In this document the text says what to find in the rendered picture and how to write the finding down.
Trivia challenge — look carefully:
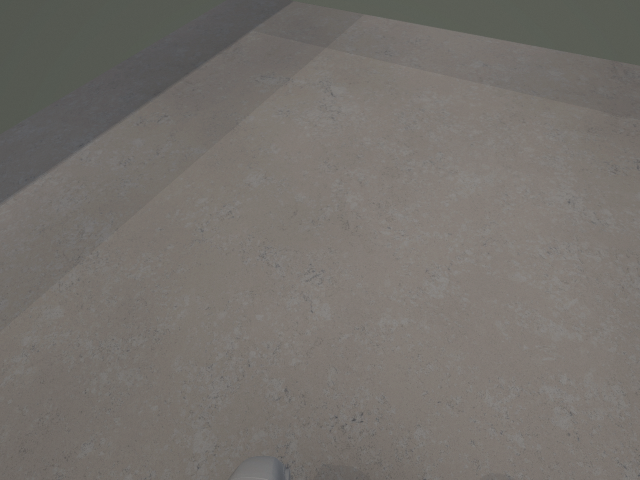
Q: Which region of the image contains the robot left thigh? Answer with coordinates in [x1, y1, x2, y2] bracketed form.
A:
[228, 456, 290, 480]

